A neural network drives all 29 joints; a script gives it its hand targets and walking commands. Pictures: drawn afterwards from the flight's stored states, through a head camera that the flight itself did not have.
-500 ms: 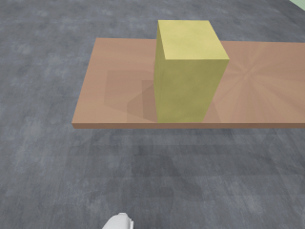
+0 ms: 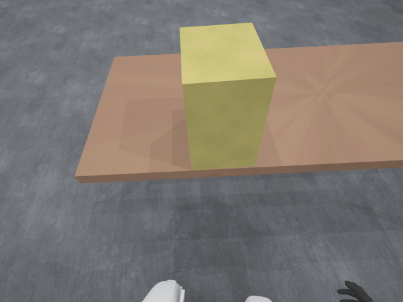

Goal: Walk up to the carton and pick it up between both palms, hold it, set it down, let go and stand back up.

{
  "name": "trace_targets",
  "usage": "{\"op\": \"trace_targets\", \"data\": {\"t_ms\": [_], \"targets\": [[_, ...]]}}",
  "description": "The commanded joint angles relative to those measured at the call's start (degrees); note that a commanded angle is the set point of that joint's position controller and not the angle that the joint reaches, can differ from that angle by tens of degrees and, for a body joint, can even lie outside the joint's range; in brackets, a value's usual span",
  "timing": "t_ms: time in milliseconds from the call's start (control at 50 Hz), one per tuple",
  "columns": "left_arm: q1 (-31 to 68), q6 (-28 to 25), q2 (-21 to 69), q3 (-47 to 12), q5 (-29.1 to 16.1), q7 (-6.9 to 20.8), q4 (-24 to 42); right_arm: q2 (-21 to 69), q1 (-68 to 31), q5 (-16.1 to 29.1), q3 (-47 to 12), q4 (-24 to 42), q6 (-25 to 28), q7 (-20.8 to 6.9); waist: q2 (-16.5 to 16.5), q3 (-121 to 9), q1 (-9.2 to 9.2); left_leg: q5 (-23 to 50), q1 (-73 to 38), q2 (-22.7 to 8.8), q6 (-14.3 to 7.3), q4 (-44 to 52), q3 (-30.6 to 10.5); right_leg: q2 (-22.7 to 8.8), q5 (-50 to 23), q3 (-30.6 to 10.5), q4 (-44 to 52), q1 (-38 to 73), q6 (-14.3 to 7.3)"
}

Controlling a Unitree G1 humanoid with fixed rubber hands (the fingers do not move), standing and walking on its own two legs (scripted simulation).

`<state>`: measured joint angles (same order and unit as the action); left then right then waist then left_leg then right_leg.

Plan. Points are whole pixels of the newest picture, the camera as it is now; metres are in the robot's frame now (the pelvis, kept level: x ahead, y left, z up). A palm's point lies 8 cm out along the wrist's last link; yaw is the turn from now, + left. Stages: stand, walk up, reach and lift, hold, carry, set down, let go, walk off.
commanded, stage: walk up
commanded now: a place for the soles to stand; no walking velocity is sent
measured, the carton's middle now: (219, 101) +0.54 -0.04 +0.08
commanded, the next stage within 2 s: none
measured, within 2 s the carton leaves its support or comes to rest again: neither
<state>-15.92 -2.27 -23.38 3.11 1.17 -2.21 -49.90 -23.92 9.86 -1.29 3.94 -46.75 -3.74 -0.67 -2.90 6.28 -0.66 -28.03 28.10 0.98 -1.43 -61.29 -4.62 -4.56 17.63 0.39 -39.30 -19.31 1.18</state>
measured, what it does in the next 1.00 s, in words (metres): steps on the spot: left foot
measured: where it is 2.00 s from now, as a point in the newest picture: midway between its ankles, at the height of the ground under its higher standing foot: outside the picture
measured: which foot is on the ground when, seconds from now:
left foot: up 0.00-0.18, down 0.20-1.00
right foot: down 0.00-0.92, up 0.94-1.00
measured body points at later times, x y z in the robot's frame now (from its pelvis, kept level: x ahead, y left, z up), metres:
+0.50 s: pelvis -0.01 +0.04 +0.00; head +0.01 +0.04 +0.45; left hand +0.03 +0.36 -0.12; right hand +0.11 -0.27 -0.11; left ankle +0.00 +0.17 -0.72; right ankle +0.03 -0.09 -0.72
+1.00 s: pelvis +0.01 +0.03 +0.02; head +0.02 +0.04 +0.47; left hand +0.09 +0.37 -0.10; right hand +0.11 -0.29 -0.09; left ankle +0.00 +0.17 -0.72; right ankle +0.02 -0.10 -0.69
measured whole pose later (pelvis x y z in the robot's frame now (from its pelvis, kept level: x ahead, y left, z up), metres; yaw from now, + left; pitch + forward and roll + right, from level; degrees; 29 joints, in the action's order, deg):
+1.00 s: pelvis +0.01 +0.03 +0.02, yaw +3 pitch -1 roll +0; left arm -6.4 1.7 -24.9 3.3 2.7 3.4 -59.2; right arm -21.3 8.4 -1.6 3.8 -59.8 4.0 1.0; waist 1.8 1.7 0.0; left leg -13.5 10.1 -1.1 -0.1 -24.3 -0.8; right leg -1.1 23.4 -1.1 -42.6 -19.0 -1.2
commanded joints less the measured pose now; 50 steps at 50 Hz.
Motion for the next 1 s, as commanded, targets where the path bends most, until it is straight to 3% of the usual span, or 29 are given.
{"op": "trace_targets", "data": {"t_ms": [0,60,100,140,160,180,200,220,240,280,300,340,360,380,400,420,440,480,520,560,600,660,720,840,860,880,900,940,980], "targets": [[0.2,-1.4,-15.6,4.7,0.7,-1.0,3.3,-9.1,4.2,0.3,3.3,2.3,0.6,-0.7,12.3,-4.4,0.21,3.6,1.7,-0.9,0.3,-1.4,-1.6,-9.5,-4.4,-7.6,14.2,2.6,-10.9],[-0.9,-1.1,-17.1,5.1,1.4,-0.4,3.4,-8.6,1.8,0.1,2.9,2.0,1.5,-1.2,16.8,-5.6,-1.93,-1.5,1.6,-1.9,0.7,11.5,2.5,-10.1,-0.6,-7.8,13.2,7.1,-13.1],[1.5,-0.5,-17.6,5.0,1.2,0.4,4.1,-9.2,3.6,0.1,3.1,0.4,2.4,-1.0,18.1,-6.7,-0.98,-1.4,-4.8,-1.2,0.6,19.7,5.6,-9.9,1.7,-6.5,11.1,3.9,-12.9],[1.9,0.5,-16.4,4.2,0.4,0.7,4.2,-9.2,7.7,-0.2,3.3,-2.3,3.2,-0.5,13.2,-8.1,1.12,7.7,-15.4,1.2,0.0,31.1,8.0,-8.6,-4.5,-4.0,2.7,-0.7,-10.6],[0.7,0.9,-13.0,3.1,0.1,0.6,4.0,-10.1,9.6,-0.7,3.6,-3.0,3.7,0.0,8.0,-10.2,1.72,10.5,-20.9,-0.2,-0.4,34.4,3.9,-6.3,-3.3,-1.2,-4.7,-4.1,-7.7],[0.3,1.0,-9.1,1.9,-0.4,0.5,4.6,-13.8,8.8,-1.9,4.2,-1.8,4.1,0.3,-4.7,-8.8,1.68,8.0,-21.7,-11.0,-4.0,41.1,-15.0,-1.5,5.4,2.1,-13.9,-11.9,-3.5],[2.3,1.3,-9.8,1.6,-1.0,0.0,4.4,-18.2,4.2,-1.7,4.2,0.2,4.3,0.3,-8.6,-6.3,1.94,0.3,-15.2,-17.7,-9.6,44.1,-25.3,2.1,17.3,0.6,-13.8,-15.5,-2.6],[3.8,1.1,-13.7,2.4,-0.9,-0.4,2.8,-19.4,1.5,-1.0,4.5,-0.1,4.1,0.0,-9.6,-3.8,2.26,-7.9,-4.6,-19.3,-13.4,45.0,-26.0,-0.3,20.1,-2.1,-15.6,-8.2,-3.1],[2.3,1.0,-15.1,2.9,-0.9,-0.1,1.4,-16.9,-1.5,-1.2,4.0,1.1,3.9,-0.1,-7.8,-0.6,0.89,-7.2,-1.0,-16.3,-12.9,43.6,-21.0,-0.7,17.9,-1.9,-15.0,-5.2,-3.2],[0.7,0.5,-12.3,2.5,-1.1,0.6,-0.5,-11.4,-3.2,-1.1,2.2,-0.1,4.2,0.4,-6.2,-0.4,-0.18,11.6,-5.2,-10.2,-8.3,38.3,-10.3,0.8,10.9,-0.4,-7.7,-4.0,-2.5],[-0.8,0.3,-11.4,2.1,-1.4,0.8,-1.1,-11.3,-2.5,-0.5,2.0,-1.3,4.6,0.7,-8.1,-1.9,-0.63,18.7,-6.6,-9.6,-7.6,36.3,-8.5,1.2,7.2,0.7,-4.6,-2.2,-2.1],[-1.2,-0.1,-9.6,1.4,-1.1,0.8,-2.5,-11.8,-1.7,0.4,1.9,-2.6,4.9,0.7,-8.1,-5.3,-0.99,25.0,-8.0,-9.2,-7.3,32.1,-7.1,3.0,0.8,2.9,5.7,5.0,-2.0],[-1.0,-0.4,-9.4,1.4,-0.8,0.6,-3.0,-10.6,-1.3,0.7,1.4,-2.9,4.7,0.7,-7.0,-6.5,-1.50,26.8,-9.0,-8.5,-6.2,29.3,-5.1,3.5,-2.4,2.5,12.0,8.3,-2.4],[-0.5,-0.9,-11.2,1.4,-0.2,0.3,-2.9,-8.4,-1.3,1.2,0.5,-2.7,4.7,0.9,-3.1,-8.7,-1.59,28.0,-8.5,-8.0,-4.3,26.5,-4.4,0.6,-7.6,-2.2,14.2,11.9,-3.6],[0.3,-1.2,-13.4,1.7,0.4,0.2,-2.8,-6.6,-1.0,1.8,-0.2,-2.3,5.0,1.0,3.6,-10.3,-1.01,24.4,-7.2,-5.1,-1.6,22.4,-1.7,-5.9,-12.6,-11.5,16.7,12.8,-6.2],[4.9,-1.1,-15.5,2.0,0.4,0.4,-2.3,-6.9,-0.4,1.7,0.0,-3.2,4.8,1.0,6.9,-7.7,1.03,12.2,-6.5,-1.6,-0.3,23.0,1.3,-11.1,-9.0,-17.6,17.9,8.4,-9.7],[8.7,-0.8,-15.9,1.9,0.3,1.0,-1.8,-8.1,1.5,1.1,0.5,-5.5,4.8,1.3,8.5,-7.0,2.47,3.7,-12.8,-2.2,-0.3,23.5,2.1,-12.4,-4.2,-17.3,16.7,1.4,-11.7],[11.2,-0.1,-11.8,0.5,-0.2,1.6,-2.4,-9.4,1.5,0.4,1.1,-7.4,5.6,1.3,6.4,-4.4,3.58,6.6,-15.1,-4.4,-1.6,34.6,-2.5,-6.2,0.7,-9.1,14.4,-2.3,-6.8],[9.5,-0.1,-10.1,0.1,-0.7,2.1,-4.0,-10.7,-3.0,0.3,0.7,-7.3,6.3,1.1,3.8,-5.1,0.63,10.3,-12.0,-9.3,-4.3,37.9,-8.5,-0.7,0.5,-3.0,11.2,2.0,-3.6],[7.8,-0.2,-9.2,-0.3,-0.9,2.2,-6.1,-10.3,-5.4,0.4,-0.2,-7.8,6.5,1.1,3.3,-6.6,-0.70,11.0,-10.7,-9.2,-4.1,38.6,-7.5,-0.7,-0.3,-3.7,13.7,6.6,-3.6],[9.9,-0.3,-9.4,-0.2,-1.1,2.3,-6.7,-9.2,-5.4,0.3,-0.7,-9.0,6.6,1.2,3.4,-7.0,-0.16,15.8,-10.9,-6.7,-2.1,38.8,-3.7,-2.1,-5.8,-4.8,14.7,9.2,-4.1],[10.6,0.1,-9.0,-0.7,-1.7,2.3,-8.1,-9.2,-6.5,0.4,-0.9,-10.5,6.9,1.3,-0.9,-8.1,-0.16,21.5,-14.2,-7.0,-1.3,40.4,-3.2,-1.9,-10.1,-3.6,14.4,9.4,-3.5],[11.6,0.3,-9.1,-0.9,-1.6,2.3,-9.6,-8.9,-7.6,0.6,-1.0,-11.4,6.8,1.3,-0.1,-9.0,-0.26,24.9,-16.2,-7.2,-1.1,40.5,-2.5,-2.2,-12.3,-3.0,16.7,10.9,-3.0],[13.5,0.5,-9.0,-0.9,-1.2,2.4,-11.4,-8.6,-8.6,0.6,-0.9,-13.4,6.4,1.2,1.5,-8.0,0.42,23.3,-17.4,-7.4,-0.3,43.5,-1.6,-2.6,-11.9,-3.5,19.4,11.9,-2.5],[11.7,1.9,-13.6,2.4,1.4,4.3,-6.7,-15.4,1.6,0.2,2.3,-13.1,7.3,2.1,5.5,-9.7,3.03,6.0,-23.9,-9.7,-3.9,42.5,-5.7,1.6,5.2,-1.0,11.0,4.5,-4.2],[13.7,2.9,-12.4,2.5,1.8,5.1,-5.6,-18.8,6.6,-0.2,4.0,-14.5,7.5,2.5,0.5,-6.0,5.14,-8.1,-29.9,-15.4,-7.2,47.4,-14.7,3.2,11.4,1.1,2.6,-9.1,-3.6],[15.7,3.6,-12.4,2.9,2.4,5.5,-4.2,-20.1,7.9,-0.6,5.3,-14.4,7.9,3.1,-2.6,-1.8,6.01,-14.1,-30.0,-21.7,-10.3,52.0,-22.7,1.3,12.3,-2.8,-8.5,-18.1,-3.0],[12.6,4.0,-11.2,3.4,2.0,6.4,-2.9,-18.2,4.7,-0.4,5.2,-11.1,8.6,3.6,1.7,0.0,3.56,-7.2,-25.0,-23.2,-11.3,50.9,-22.4,-1.1,8.2,-8.5,-13.2,-19.0,-3.3],[9.8,3.6,-10.8,4.0,1.3,7.1,-2.5,-15.2,2.6,-0.7,4.6,-9.7,9.1,3.8,0.8,-2.3,1.87,3.4,-25.8,-19.3,-10.1,47.0,-14.3,-1.5,6.3,-10.3,-12.1,-16.3,-3.0]]}}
